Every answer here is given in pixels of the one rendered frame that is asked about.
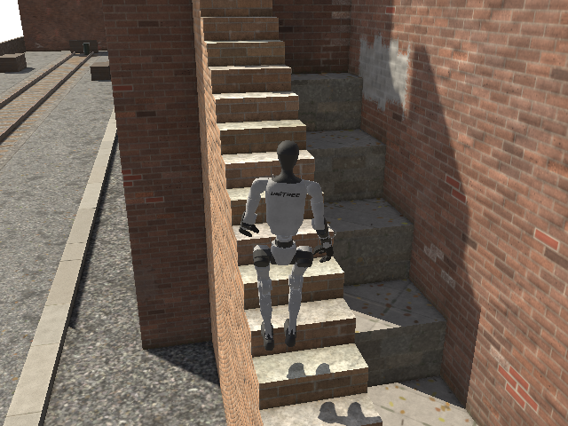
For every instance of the stairs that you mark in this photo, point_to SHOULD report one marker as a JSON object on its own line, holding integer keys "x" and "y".
{"x": 246, "y": 109}

